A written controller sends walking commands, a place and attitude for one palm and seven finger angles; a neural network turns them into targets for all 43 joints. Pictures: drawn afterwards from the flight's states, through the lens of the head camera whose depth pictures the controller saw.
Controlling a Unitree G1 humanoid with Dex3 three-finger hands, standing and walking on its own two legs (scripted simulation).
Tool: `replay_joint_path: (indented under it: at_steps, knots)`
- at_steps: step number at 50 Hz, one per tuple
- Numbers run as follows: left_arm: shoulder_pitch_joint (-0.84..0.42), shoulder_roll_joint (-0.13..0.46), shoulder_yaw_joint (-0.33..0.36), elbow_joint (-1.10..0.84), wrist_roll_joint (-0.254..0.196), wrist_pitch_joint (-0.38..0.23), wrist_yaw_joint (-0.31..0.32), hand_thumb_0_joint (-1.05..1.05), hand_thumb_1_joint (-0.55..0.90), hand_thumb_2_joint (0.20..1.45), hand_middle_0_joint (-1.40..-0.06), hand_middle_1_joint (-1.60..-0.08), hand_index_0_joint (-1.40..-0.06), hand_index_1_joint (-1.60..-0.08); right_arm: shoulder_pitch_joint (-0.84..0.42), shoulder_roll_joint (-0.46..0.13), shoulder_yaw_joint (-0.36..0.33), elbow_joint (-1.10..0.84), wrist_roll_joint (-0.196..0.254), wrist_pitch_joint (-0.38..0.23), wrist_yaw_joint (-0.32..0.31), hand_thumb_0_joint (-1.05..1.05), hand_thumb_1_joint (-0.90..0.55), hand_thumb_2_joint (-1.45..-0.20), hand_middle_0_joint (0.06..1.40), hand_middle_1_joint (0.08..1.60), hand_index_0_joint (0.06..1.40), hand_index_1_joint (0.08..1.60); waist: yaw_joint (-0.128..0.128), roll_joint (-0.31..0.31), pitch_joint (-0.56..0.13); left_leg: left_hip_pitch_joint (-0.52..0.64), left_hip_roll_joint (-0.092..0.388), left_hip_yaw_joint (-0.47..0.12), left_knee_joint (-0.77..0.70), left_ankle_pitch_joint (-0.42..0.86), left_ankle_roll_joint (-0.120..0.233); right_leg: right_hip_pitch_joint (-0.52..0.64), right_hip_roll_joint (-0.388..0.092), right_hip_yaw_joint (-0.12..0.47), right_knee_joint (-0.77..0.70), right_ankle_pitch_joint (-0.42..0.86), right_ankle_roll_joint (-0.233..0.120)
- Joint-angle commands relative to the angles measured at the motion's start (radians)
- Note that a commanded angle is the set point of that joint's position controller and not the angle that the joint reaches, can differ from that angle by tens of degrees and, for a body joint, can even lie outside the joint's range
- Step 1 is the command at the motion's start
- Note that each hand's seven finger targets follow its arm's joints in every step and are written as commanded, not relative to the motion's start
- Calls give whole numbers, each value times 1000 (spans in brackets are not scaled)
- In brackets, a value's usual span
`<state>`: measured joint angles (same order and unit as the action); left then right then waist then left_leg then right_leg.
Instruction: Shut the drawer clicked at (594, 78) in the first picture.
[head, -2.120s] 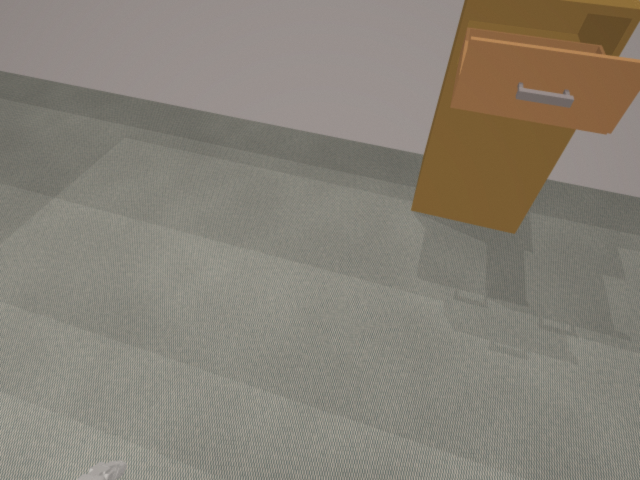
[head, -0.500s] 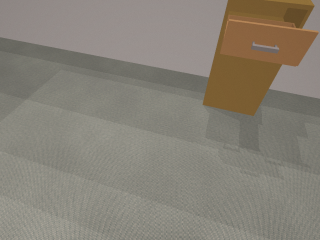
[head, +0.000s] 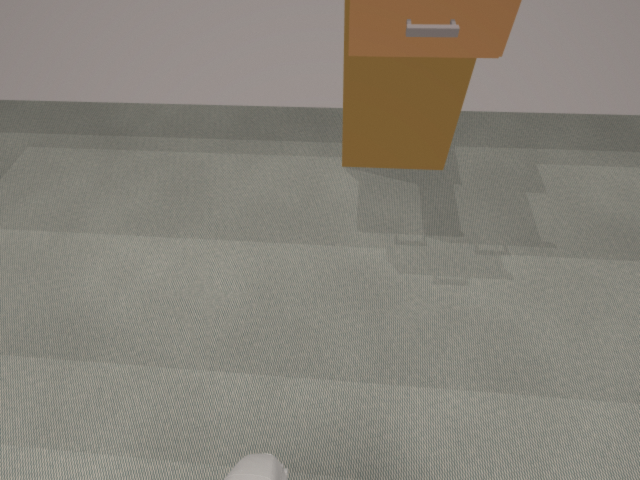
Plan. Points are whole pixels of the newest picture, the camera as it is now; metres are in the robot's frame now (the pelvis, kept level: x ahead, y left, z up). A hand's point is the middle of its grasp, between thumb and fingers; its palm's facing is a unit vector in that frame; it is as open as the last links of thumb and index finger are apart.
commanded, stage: walk to a spot facing it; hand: left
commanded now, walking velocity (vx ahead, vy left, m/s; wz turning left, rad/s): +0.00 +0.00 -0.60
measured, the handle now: (431, 26) +1.12 -0.18 +0.01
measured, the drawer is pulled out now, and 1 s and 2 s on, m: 0.30 0.30 0.30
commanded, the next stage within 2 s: turn to face it in 1.78 s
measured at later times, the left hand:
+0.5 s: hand (175, 453) +0.16 +0.24 -0.16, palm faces -0.26 -0.94 -0.20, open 7.4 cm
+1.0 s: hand (319, 349) +0.33 +0.04 -0.17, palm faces -0.55 -0.81 -0.19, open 7.3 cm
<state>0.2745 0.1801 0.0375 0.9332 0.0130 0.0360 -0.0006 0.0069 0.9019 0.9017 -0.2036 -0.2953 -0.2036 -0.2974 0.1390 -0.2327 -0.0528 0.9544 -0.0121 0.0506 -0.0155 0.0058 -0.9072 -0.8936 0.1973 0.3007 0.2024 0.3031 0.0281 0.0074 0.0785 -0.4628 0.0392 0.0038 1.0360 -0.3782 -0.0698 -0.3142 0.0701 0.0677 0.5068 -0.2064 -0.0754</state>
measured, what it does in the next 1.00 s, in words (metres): walks ahead, turning right: left foot, then right foot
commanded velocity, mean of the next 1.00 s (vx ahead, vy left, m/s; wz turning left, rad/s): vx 0.29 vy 0.00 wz -0.48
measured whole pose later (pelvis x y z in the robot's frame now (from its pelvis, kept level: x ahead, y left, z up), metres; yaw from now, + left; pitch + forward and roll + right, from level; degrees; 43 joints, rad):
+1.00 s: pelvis +0.16 -0.07 +0.00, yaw -34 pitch +0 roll -2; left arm 0.19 0.21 0.06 0.99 0.02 -0.02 -0.01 0.00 0.93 0.90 -0.20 -0.30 -0.20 -0.30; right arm 0.27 -0.18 -0.05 0.96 -0.03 -0.02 0.01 0.01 -0.91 -0.89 0.19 0.30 0.20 0.30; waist -0.05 0.00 0.03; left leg -0.54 0.17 0.09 0.92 -0.28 -0.06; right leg -0.25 0.04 -0.05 0.48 -0.24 -0.03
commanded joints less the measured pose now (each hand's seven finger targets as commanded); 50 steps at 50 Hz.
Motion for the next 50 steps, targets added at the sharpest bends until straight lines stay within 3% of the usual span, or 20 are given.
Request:
replay_joint_path:
  at_steps: [1,7,11,12,13,14,15,17,19,25,31,33,35,36,37,38,39,41,44,50]
  knots:
    - [48,230,70,-66,7,-24,15,0,900,900,-200,-300,-200,-300,-37,-87,-26,-87,0,-27,-13,0,-900,-900,200,300,200,300,17,-125,-146,-54,2,-25,-47,-1,-4,181,-246,356,-177,221,-99]
    - [18,248,81,-78,15,-11,13,0,900,900,-200,-300,-200,-300,-35,-88,-23,-113,10,-38,-19,0,-900,-900,200,300,200,300,17,-153,-149,43,-21,-34,-258,-51,17,134,-232,437,-180,189,-108]
    - [-67,250,80,-103,11,-1,4,0,900,900,-200,-300,-200,-300,128,-100,-22,-84,10,-57,-18,0,-900,-900,200,300,200,300,-49,-158,-182,376,-52,-7,-594,19,54,-77,-150,433,-194,-230,-35]
    - [-99,216,73,-123,8,-1,-3,0,900,900,-200,-300,-200,-300,206,-146,-31,-70,6,-68,-25,0,-900,-900,200,300,200,300,-95,-56,-189,580,37,-82,-727,-43,88,-273,-63,339,-91,-364,20]
    - [-100,147,61,-149,0,1,-18,0,900,900,-200,-300,-200,-300,225,-255,-51,-73,-12,-70,-30,0,-900,-900,200,300,200,300,-110,269,-132,651,310,-405,-880,-317,156,-507,81,131,209,-403,76]
    - [-157,175,76,-190,9,-16,-28,0,900,900,-200,-300,-200,-300,185,-293,-51,-103,-3,-73,-31,0,-900,-900,200,300,200,300,-98,222,-52,460,481,-512,-926,-356,223,-498,-15,17,406,-333,107]
    - [-166,191,87,-165,25,-14,-35,0,900,900,-200,-300,-200,-300,133,-235,-37,-105,-12,-77,-21,0,-900,-900,200,300,200,300,-70,177,-3,333,417,-477,-931,-347,209,-449,-47,42,509,-247,109]
    - [-89,173,88,-122,26,-9,-57,0,900,900,-200,-300,-200,-300,66,-164,-14,-117,-12,-90,-21,0,-900,-900,200,300,200,300,-11,120,28,278,288,-226,-897,-198,168,-419,-64,-17,652,-118,115]
    - [-78,142,75,-112,25,-9,-66,0,900,900,-200,-300,-200,-300,113,-133,-2,-101,-9,-106,-23,0,-900,-900,200,300,200,300,-13,125,13,307,240,-112,-869,-53,160,-428,-79,-40,708,-49,120]
    - [-229,99,46,-148,24,-12,-73,0,900,900,-200,-300,-200,-300,319,-122,-4,-18,-11,-126,-23,0,-900,-900,200,300,200,300,-80,125,56,498,291,-15,-820,309,203,-525,-152,-100,568,-32,132]
    - [-337,75,29,-155,15,-25,-78,0,900,900,-200,-300,-200,-300,357,-140,-16,35,-23,-123,-15,0,-900,-900,200,300,200,300,-101,172,69,480,307,142,-762,484,170,-318,-135,-187,246,-58,78]
    - [-254,94,34,-126,14,-36,-72,0,900,900,-200,-300,-200,-300,336,-165,-23,41,-20,-122,-12,0,-900,-900,200,300,200,300,-51,162,17,474,312,201,-632,742,154,-149,-84,-228,166,-108,39]
    - [12,169,59,-42,20,-60,-57,0,900,900,-200,-300,-200,-300,320,-164,-19,34,-7,-119,-3,0,-900,-900,200,300,200,300,76,83,-145,303,257,270,-259,803,84,302,-35,-247,39,-6,0]
    - [161,294,89,-1,21,-73,-40,0,900,900,-200,-300,-200,-300,346,-104,-4,15,11,-118,12,0,-900,-900,200,300,200,300,125,-133,-290,-6,173,276,58,270,39,622,-291,72,-22,-85,-82]
    - [243,382,104,22,-4,-72,-26,0,900,900,-200,-300,-200,-300,282,-56,0,-42,16,-122,3,0,-900,-900,200,300,200,300,132,-241,-370,-228,57,164,361,-242,13,698,-540,536,-147,57,-188]
    - [203,384,104,14,-12,-62,-17,0,900,900,-200,-300,-200,-300,187,-90,-7,-60,12,-124,-1,0,-900,-900,200,300,200,300,133,-120,-311,-249,101,56,395,-176,36,562,-513,485,-192,2,-205]
    - [110,338,94,-13,-11,-61,-13,0,900,900,-200,-300,-200,-300,160,-84,-13,-63,9,-122,0,0,-900,-900,200,300,200,300,90,-83,-236,-243,126,27,405,-101,39,427,-489,450,-227,-145,-185]
    - [-50,232,59,-43,0,-69,-4,0,900,900,-200,-300,-200,-300,182,-69,-12,-24,-13,-96,7,0,-900,-900,200,300,200,300,-5,-59,-68,-144,174,25,270,18,26,101,-393,249,-281,-193,-130]
    - [-115,195,50,-35,16,-81,1,0,900,900,-200,-300,-200,-300,298,-26,-10,14,-20,-69,15,0,-900,-900,200,300,200,300,-89,-110,-72,-4,152,63,73,56,10,-58,-304,87,-295,-141,-96]
    - [-72,198,58,-10,17,-85,-4,0,900,900,-200,-300,-200,-300,200,-7,-14,-34,-16,-90,34,0,-900,-900,200,300,200,300,-58,-135,-43,92,100,96,-269,109,14,-66,-280,107,-280,-250,-95]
